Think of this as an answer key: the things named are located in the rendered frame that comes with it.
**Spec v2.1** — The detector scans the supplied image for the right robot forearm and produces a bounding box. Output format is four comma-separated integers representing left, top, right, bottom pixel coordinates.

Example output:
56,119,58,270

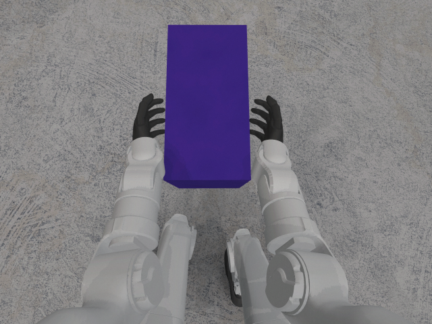
251,140,337,260

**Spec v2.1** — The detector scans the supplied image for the robot right upper arm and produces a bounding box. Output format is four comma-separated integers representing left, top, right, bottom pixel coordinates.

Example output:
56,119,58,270
265,249,414,324

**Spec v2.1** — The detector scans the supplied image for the robot right hand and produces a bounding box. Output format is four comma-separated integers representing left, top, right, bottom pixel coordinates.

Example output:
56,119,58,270
249,95,284,143

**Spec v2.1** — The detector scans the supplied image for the robot left upper arm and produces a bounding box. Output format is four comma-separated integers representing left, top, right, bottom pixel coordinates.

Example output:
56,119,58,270
36,248,165,324

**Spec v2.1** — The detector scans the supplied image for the carton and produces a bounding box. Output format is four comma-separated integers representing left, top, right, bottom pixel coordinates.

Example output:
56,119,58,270
163,25,251,188

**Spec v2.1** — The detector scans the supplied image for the left robot forearm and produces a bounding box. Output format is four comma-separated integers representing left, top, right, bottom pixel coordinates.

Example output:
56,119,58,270
81,137,165,295

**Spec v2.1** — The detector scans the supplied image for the robot right foot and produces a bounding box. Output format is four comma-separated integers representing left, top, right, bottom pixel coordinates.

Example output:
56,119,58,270
224,249,242,307

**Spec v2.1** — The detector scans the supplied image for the left robot thigh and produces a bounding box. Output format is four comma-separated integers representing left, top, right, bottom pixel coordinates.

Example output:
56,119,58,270
140,220,197,324

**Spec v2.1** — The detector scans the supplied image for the robot left hand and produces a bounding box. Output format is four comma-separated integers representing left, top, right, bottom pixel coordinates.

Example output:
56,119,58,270
132,93,165,141

